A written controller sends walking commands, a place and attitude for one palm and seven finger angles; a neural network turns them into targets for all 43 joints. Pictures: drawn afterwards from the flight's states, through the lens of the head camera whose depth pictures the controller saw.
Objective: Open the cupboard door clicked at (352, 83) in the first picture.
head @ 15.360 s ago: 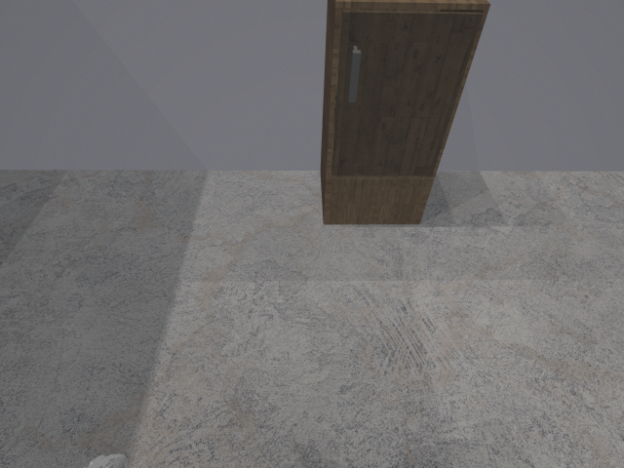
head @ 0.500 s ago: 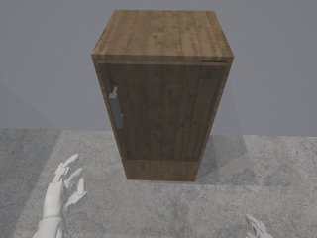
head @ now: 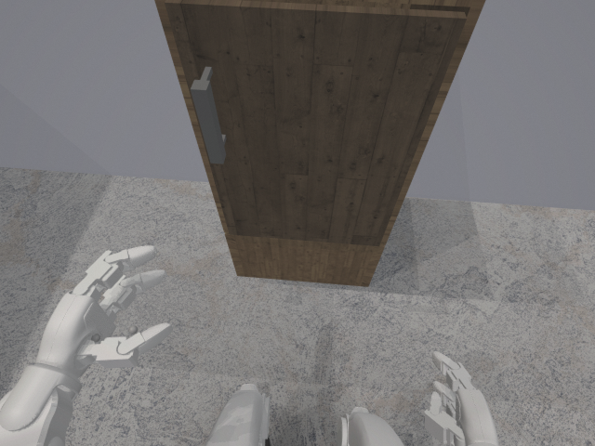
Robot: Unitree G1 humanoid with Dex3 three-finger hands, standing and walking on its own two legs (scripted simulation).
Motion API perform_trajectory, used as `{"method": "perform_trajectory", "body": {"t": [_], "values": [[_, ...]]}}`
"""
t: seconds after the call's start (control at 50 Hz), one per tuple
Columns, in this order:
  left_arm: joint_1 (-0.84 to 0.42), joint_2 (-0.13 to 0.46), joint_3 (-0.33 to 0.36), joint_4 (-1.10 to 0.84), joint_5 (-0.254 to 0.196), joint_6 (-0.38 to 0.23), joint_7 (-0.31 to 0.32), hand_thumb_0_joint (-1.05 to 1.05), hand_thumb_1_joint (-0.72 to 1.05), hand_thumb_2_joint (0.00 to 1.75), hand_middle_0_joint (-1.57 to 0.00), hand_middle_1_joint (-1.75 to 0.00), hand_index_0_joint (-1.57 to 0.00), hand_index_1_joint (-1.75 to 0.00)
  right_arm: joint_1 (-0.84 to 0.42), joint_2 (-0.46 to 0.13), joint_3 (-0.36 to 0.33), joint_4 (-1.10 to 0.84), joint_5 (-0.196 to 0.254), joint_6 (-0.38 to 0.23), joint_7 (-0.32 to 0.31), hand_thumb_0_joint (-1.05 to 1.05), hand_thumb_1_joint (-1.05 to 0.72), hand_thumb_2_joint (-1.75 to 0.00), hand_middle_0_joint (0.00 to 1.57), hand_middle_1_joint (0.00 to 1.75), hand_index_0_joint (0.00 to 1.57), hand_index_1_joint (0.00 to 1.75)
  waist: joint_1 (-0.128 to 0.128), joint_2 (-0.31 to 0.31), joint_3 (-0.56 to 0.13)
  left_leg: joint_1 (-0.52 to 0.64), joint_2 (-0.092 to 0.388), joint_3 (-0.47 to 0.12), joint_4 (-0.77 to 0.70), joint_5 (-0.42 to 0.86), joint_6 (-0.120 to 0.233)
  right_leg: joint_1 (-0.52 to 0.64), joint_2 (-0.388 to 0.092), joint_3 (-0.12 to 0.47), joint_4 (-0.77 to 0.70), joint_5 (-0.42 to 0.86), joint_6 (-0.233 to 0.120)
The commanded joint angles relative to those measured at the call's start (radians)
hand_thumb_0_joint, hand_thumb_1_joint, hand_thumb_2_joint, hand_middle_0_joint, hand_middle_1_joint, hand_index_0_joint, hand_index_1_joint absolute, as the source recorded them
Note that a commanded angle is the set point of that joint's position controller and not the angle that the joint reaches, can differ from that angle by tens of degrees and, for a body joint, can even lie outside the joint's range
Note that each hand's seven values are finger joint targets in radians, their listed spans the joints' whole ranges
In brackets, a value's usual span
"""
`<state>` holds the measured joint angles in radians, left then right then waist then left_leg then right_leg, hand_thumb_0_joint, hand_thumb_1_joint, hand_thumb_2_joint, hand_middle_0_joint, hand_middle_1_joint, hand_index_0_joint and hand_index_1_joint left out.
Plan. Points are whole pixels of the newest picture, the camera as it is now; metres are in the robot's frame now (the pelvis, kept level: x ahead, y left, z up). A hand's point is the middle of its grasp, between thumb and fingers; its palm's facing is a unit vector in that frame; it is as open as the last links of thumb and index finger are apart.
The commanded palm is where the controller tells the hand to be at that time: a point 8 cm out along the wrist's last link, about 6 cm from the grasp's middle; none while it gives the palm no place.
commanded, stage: raise the hand with hooked fingers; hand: left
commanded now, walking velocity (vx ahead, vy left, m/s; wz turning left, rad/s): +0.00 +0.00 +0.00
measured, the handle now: (213, 117) +0.61 +0.19 +0.06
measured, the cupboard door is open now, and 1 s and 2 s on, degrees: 0 0 0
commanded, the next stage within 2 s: move the hooked fingers beside the handle in 1.38 s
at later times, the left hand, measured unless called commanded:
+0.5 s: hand (65, 302) +0.26 +0.29 +0.07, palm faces +0.01 -1.00 -0.05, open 13.3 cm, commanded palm +0.25 +0.34 +0.06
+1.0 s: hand (53, 270) +0.30 +0.32 +0.07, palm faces -0.03 -1.00 -0.04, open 14.0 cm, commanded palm +0.28 +0.37 +0.07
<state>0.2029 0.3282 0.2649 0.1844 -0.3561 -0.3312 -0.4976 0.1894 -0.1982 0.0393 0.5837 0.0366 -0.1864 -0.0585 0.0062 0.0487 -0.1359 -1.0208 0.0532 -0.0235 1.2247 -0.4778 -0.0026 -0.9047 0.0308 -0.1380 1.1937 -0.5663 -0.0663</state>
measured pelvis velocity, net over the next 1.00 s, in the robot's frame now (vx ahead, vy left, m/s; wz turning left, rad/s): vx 0.01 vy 0.05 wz -0.02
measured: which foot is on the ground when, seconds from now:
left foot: down 0.00-1.00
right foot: down 0.00-1.00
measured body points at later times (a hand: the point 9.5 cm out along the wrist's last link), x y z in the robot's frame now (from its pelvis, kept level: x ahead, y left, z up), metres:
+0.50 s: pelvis +0.01 +0.05 +0.02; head +0.08 +0.08 +0.46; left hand +0.26 +0.35 +0.07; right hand +0.18 -0.20 -0.04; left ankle +0.06 +0.12 -0.64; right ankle +0.01 -0.08 -0.64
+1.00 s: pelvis +0.01 +0.05 +0.03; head +0.09 +0.08 +0.47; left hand +0.30 +0.38 +0.07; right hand +0.16 -0.21 -0.05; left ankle +0.06 +0.12 -0.64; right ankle +0.01 -0.08 -0.64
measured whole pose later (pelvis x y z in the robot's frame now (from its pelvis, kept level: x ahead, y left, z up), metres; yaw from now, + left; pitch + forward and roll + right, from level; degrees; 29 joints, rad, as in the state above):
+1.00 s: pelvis +0.01 +0.05 +0.03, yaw -1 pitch +16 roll -4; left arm -0.01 0.45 0.42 0.43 -0.36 -0.31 -0.54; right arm 0.29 -0.28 0.04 0.54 0.04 -0.16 -0.05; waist -0.02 0.02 -0.13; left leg -0.93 0.02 0.03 1.09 -0.44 0.07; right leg -0.80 0.00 -0.09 1.02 -0.49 0.01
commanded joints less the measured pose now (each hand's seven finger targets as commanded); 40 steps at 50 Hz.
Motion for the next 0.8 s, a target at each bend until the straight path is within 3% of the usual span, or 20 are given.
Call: {"method": "perform_trajectory", "body": {"t": [0.0, 0.02, 0.08, 0.12, 0.16, 0.18, 0.24, 0.32, 0.38, 0.42, 0.52, 0.58, 0.64, 0.72, 0.78], "values": [[0.055, 0.183, 0.214, -0.183, -0.065, 0.009, 0.065, 0.00, 0.04, 0.53, -0.26, -0.86, -0.26, -0.86, -0.026, -0.164, -0.089, -0.192, 0.006, -0.058, -0.023, 0.00, -0.90, -0.90, 0.20, 0.30, 0.20, 0.30, 0.035, -0.113, -0.292, 0.164, -0.038, -0.012, -0.165, 0.212, 0.040, 0.279, -0.051, 0.237, -0.320, 0.232, 0.095], [0.044, 0.186, 0.233, -0.181, -0.069, -0.023, 0.090, 0.00, 0.01, 0.52, -0.26, -0.87, -0.26, -0.87, -0.027, -0.157, -0.087, -0.187, -0.003, -0.061, -0.020, 0.00, -0.90, -0.90, 0.20, 0.30, 0.20, 0.30, 0.045, -0.112, -0.283, 0.151, -0.036, -0.015, -0.162, 0.219, 0.035, 0.276, -0.043, 0.231, -0.300, 0.246, 0.089], [-0.004, 0.140, 0.181, -0.195, -0.037, -0.142, 0.139, 0.00, -0.06, 0.49, -0.27, -0.92, -0.27, -0.92, -0.002, -0.157, -0.092, -0.154, -0.011, -0.076, -0.008, 0.00, -0.90, -0.90, 0.20, 0.30, 0.20, 0.30, 0.008, -0.061, -0.220, 0.176, -0.032, -0.011, -0.179, 0.188, 0.033, 0.167, -0.024, 0.187, -0.275, 0.175, 0.071], [-0.041, 0.128, 0.137, -0.162, -0.017, -0.189, 0.131, 0.00, -0.10, 0.47, -0.27, -0.94, -0.27, -0.94, 0.010, -0.174, -0.093, -0.144, -0.014, -0.082, -0.003, 0.00, -0.90, -0.90, 0.20, 0.30, 0.20, 0.30, -0.012, -0.039, -0.176, 0.178, -0.032, -0.015, -0.178, 0.156, 0.037, 0.099, -0.010, 0.168, -0.264, 0.103, 0.055], [-0.050, 0.119, 0.098, -0.124, -0.001, -0.207, 0.100, 0.00, -0.15, 0.45, -0.27, -0.98, -0.27, -0.98, 0.031, -0.193, -0.097, -0.136, -0.009, -0.089, -0.003, 0.00, -0.90, -0.90, 0.20, 0.30, 0.20, 0.30, -0.029, -0.019, -0.182, 0.207, -0.034, -0.020, -0.196, 0.119, 0.040, 0.054, -0.007, 0.145, -0.260, 0.064, 0.050], [-0.049, 0.123, 0.087, -0.112, 0.001, -0.204, 0.082, 0.00, -0.17, 0.44, -0.28, -0.99, -0.28, -0.99, 0.038, -0.202, -0.100, -0.136, -0.005, -0.092, -0.005, 0.00, -0.90, -0.90, 0.20, 0.30, 0.20, 0.30, -0.038, -0.026, -0.193, 0.220, -0.034, -0.023, -0.204, 0.110, 0.043, 0.046, -0.006, 0.140, -0.263, 0.061, 0.050], [-0.082, 0.187, 0.117, -0.149, -0.013, -0.174, 0.037, 0.00, -0.24, 0.41, -0.28, -1.03, -0.28, -1.03, 0.050, -0.223, -0.101, -0.151, 0.004, -0.096, -0.012, 0.00, -0.90, -0.90, 0.20, 0.30, 0.20, 0.30, -0.021, 0.035, -0.257, 0.294, -0.032, -0.036, -0.240, 0.122, 0.042, 0.061, -0.002, 0.117, -0.253, 0.101, 0.041], [-0.094, 0.264, 0.206, -0.214, -0.034, -0.154, 0.060, 0.00, -0.34, 0.37, -0.29, -1.10, -0.29, -1.10, 0.051, -0.225, -0.097, -0.161, 0.001, -0.097, -0.016, 0.00, -0.90, -0.90, 0.20, 0.30, 0.20, 0.30, 0.010, 0.082, -0.296, 0.373, -0.027, -0.060, -0.284, 0.174, 0.031, 0.086, 0.009, 0.082, -0.237, 0.157, 0.029], [-0.076, 0.216, 0.190, -0.243, -0.037, -0.164, 0.106, 0.00, -0.41, 0.34, -0.29, -1.14, -0.29, -1.14, 0.045, -0.216, -0.090, -0.166, -0.004, -0.093, -0.006, 0.00, -0.90, -0.90, 0.20, 0.30, 0.20, 0.30, 0.009, 0.119, -0.279, 0.443, -0.018, -0.090, -0.321, 0.197, 0.010, 0.055, 0.010, 0.053, -0.226, 0.171, 0.028], [-0.076, 0.204, 0.182, -0.196, -0.029, -0.152, 0.118, 0.00, -0.45, 0.32, -0.30, -1.17, -0.30, -1.17, 0.052, -0.221, -0.089, -0.161, -0.008, -0.086, -0.001, 0.00, -0.90, -0.90, 0.20, 0.30, 0.20, 0.30, -0.002, 0.104, -0.252, 0.438, -0.014, -0.101, -0.321, 0.216, 0.003, 0.041, 0.014, 0.046, -0.222, 0.182, 0.027], [-0.165, 0.177, 0.115, -0.045, 0.005, -0.072, 0.064, 0.00, -0.50, 0.30, -0.30, -1.20, -0.30, -1.20, 0.066, -0.243, -0.084, -0.179, -0.001, -0.055, 0.000, 0.00, -0.90, -0.90, 0.20, 0.30, 0.20, 0.30, -0.044, 0.053, -0.155, 0.381, -0.014, -0.118, -0.348, 0.087, 0.001, -0.002, 0.015, 0.040, -0.240, 0.138, 0.033], [-0.242, 0.225, 0.139, -0.075, 0.002, -0.054, 0.024, 0.00, -0.50, 0.30, -0.30, -1.20, -0.30, -1.20, 0.069, -0.251, -0.086, -0.189, 0.003, -0.052, -0.008, 0.00, -0.90, -0.90, 0.20, 0.30, 0.20, 0.30, -0.039, 0.056, -0.223, 0.442, -0.013, -0.125, -0.351, 0.121, -0.003, 0.015, 0.015, 0.043, -0.250, 0.151, 0.033], [-0.303, 0.286, 0.190, -0.140, -0.007, -0.078, 0.018, 0.00, -0.50, 0.30, -0.30, -1.20, -0.30, -1.20, 0.073, -0.247, -0.081, -0.191, -0.002, -0.056, -0.008, 0.00, -0.90, -0.90, 0.20, 0.30, 0.20, 0.30, -0.018, 0.131, -0.294, 0.544, -0.007, -0.145, -0.354, 0.221, -0.029, 0.007, 0.019, 0.046, -0.239, 0.169, 0.024], [-0.304, 0.329, 0.250, -0.089, -0.019, -0.108, 0.029, 0.00, -0.50, 0.30, -0.30, -1.20, -0.30, -1.20, 0.077, -0.243, -0.076, -0.171, -0.011, -0.055, -0.008, 0.00, -0.90, -0.90, 0.20, 0.30, 0.20, 0.30, -0.006, 0.125, -0.279, 0.535, -0.006, -0.149, -0.348, 0.265, -0.039, 0.010, 0.022, 0.046, -0.235, 0.182, 0.020], [-0.318, 0.307, 0.231, -0.002, -0.018, -0.093, 0.011, 0.00, -0.50, 0.30, -0.30, -1.20, -0.30, -1.20, 0.075, -0.246, -0.075, -0.164, -0.005, -0.042, -0.007, 0.00, -0.90, -0.90, 0.20, 0.30, 0.20, 0.30, -0.021, 0.106, -0.241, 0.503, -0.008, -0.137, -0.354, 0.209, -0.029, 0.008, 0.018, 0.044, -0.249, 0.166, 0.026]]}}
